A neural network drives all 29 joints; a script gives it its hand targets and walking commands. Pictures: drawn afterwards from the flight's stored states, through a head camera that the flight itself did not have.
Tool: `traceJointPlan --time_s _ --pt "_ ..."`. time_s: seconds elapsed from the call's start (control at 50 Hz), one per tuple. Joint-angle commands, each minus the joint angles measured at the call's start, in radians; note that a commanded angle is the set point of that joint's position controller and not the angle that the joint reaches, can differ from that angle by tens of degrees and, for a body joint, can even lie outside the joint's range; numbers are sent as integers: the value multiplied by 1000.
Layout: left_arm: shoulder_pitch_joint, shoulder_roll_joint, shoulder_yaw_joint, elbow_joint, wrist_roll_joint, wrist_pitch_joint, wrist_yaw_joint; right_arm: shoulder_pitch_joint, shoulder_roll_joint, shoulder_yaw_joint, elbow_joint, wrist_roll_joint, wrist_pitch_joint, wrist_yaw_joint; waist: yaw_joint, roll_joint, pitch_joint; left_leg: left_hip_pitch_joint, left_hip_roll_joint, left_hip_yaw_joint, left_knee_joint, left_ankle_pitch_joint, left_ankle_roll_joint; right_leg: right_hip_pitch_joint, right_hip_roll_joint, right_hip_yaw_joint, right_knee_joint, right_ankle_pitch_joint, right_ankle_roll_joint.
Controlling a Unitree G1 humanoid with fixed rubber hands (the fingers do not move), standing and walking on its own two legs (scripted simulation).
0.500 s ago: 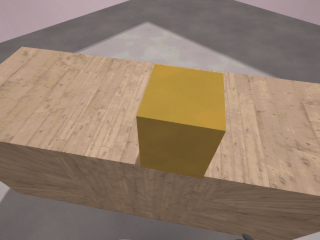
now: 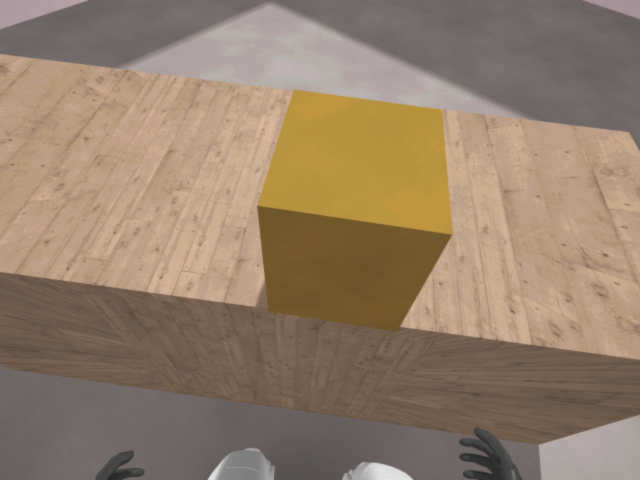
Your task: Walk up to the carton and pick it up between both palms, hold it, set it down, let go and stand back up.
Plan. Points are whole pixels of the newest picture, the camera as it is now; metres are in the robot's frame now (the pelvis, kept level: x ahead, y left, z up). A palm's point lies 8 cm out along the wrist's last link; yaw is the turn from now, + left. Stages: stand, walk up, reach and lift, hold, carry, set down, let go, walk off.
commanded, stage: reach and lift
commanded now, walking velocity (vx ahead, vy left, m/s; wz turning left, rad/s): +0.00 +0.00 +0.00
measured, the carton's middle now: (348, 218) +0.44 -0.02 +0.04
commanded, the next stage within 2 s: none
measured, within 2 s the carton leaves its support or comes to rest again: neither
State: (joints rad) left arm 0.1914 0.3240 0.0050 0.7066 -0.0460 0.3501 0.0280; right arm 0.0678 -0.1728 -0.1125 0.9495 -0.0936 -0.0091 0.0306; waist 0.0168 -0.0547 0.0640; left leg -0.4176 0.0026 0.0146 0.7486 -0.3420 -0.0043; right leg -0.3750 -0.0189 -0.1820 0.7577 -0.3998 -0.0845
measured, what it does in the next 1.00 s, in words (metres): stands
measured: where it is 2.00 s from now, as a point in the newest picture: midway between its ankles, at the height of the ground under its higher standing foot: outside the picture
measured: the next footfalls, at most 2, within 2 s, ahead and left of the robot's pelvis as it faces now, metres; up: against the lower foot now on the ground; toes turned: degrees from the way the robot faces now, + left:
none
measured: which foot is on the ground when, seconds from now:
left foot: down 0.00-1.00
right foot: down 0.00-1.00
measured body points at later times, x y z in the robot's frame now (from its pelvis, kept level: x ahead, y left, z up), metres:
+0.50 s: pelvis -0.01 -0.03 +0.02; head +0.01 +0.00 +0.47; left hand +0.14 +0.24 -0.08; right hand +0.14 -0.24 -0.06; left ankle +0.03 +0.12 -0.71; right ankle +0.01 -0.06 -0.71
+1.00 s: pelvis +0.01 +0.00 +0.03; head +0.01 +0.03 +0.48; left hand +0.19 +0.22 -0.04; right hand +0.16 -0.23 -0.02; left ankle +0.03 +0.12 -0.71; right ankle +0.01 -0.06 -0.71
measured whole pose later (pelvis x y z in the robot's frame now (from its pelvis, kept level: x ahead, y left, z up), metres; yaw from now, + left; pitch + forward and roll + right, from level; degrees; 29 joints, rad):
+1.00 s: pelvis +0.01 +0.00 +0.03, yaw -5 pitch -2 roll +1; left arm 0.29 0.26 -0.03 0.36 -0.13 0.07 0.06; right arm 0.30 -0.12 -0.04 0.45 0.07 -0.11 0.02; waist 0.03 -0.08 0.02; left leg -0.14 0.03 0.10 0.37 -0.18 -0.01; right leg -0.14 0.04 -0.09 0.39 -0.22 -0.08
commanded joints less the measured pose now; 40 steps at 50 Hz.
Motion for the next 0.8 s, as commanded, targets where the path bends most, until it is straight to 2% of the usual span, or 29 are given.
traceJointPlan --time_s 0.0,0.02,0.04,0.06,0.08,0.12,0.16,0.2,0.26,0.3,0.34,0.42,0.48,0.54,0.6,0.7,0.78 --pt "-134 74 79 -441 46 139 12 -34 -223 -5 -142 101 -46 30 -38 116 -357 155 43 13 -46 379 -42 114 -6 94 -78 403 51" --pt "-41 63 104 -466 69 143 9 17 -251 16 -127 137 -64 29 -34 128 -389 259 32 4 -48 554 -61 153 17 87 -101 546 60" --pt "43 48 118 -480 83 145 2 53 -276 34 -118 169 -81 26 -29 130 -394 348 22 -8 -67 679 -75 174 36 81 -133 630 68" --pt "109 33 126 -478 91 147 -6 72 -293 51 -119 191 -93 20 -27 121 -369 404 8 -13 -95 732 -79 190 48 83 -176 673 73" --pt "147 24 134 -466 99 149 -13 71 -300 65 -131 201 -100 11 -23 107 -329 411 -9 -12 -125 717 -74 213 50 90 -217 697 76" --pt "149 26 142 -421 111 161 -20 32 -274 85 -183 195 -91 -9 -7 86 -213 321 -33 9 -208 510 -51 277 39 113 -279 561 74" --pt "106 42 153 -365 110 157 -21 -28 -223 96 -261 166 -83 -31 22 59 -106 242 -47 34 -262 375 -34 275 18 136 -323 486 91" --pt "24 54 171 -338 104 133 -20 -65 -161 102 -347 141 -74 -38 57 30 -22 166 -49 57 -300 237 -18 255 -14 181 -367 345 113" --pt "-114 64 185 -380 97 79 -9 -65 -73 106 -470 117 -55 -29 80 24 8 126 -28 82 -319 125 -3 205 -55 246 -422 71 127" --pt "-191 68 177 -442 76 29 3 -46 -33 96 -539 109 -47 -21 68 28 -37 134 -14 88 -306 102 2 169 -77 283 -445 -54 125" --pt "-228 66 157 -500 47 -22 14 -9 -7 84 -584 105 -47 -21 42 31 -96 153 -6 87 -286 99 4 149 -97 313 -451 -83 122" --pt "-173 66 111 -548 -4 -90 11 92 3 63 -589 102 -62 -42 -16 49 -163 208 -4 74 -268 128 4 143 -114 325 -443 39 115" --pt "-74 82 98 -531 -21 -107 -11 155 -9 54 -564 104 -76 -71 -38 51 -154 248 -11 64 -287 167 2 173 -107 301 -439 183 119" --pt "3 102 103 -514 -30 -116 -30 177 -19 53 -560 108 -89 -95 -31 42 -124 277 -18 59 -325 208 0 205 -85 267 -446 261 124" --pt "37 108 102 -505 -44 -133 -32 161 -22 53 -591 106 -97 -99 -10 30 -90 286 -17 63 -366 231 2 213 -52 229 -459 240 117" --pt "26 80 71 -496 -70 -181 -12 124 -20 48 -659 107 -103 -67 20 37 -49 297 -1 63 -412 229 5 165 -13 197 -491 122 78" --pt "6 52 42 -505 -82 -238 10 130 -21 49 -680 128 -114 -36 23 54 -63 322 5 54 -425 237 2 142 -7 200 -502 117 58"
